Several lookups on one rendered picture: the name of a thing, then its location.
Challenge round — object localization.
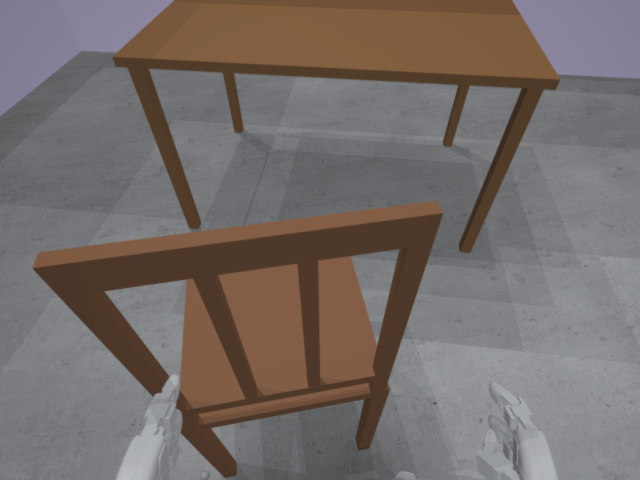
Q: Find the right robot hand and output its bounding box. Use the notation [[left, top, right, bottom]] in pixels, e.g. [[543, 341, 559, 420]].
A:
[[477, 382, 559, 480]]

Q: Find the chair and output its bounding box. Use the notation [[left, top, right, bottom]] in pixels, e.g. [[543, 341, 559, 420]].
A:
[[32, 201, 443, 478]]

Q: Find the left robot hand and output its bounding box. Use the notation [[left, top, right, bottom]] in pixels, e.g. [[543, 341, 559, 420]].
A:
[[115, 374, 182, 480]]

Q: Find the table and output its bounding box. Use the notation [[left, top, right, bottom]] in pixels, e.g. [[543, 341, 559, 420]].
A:
[[112, 0, 560, 253]]

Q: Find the robot right shin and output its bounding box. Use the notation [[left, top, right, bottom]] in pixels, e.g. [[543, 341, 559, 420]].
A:
[[394, 471, 416, 479]]

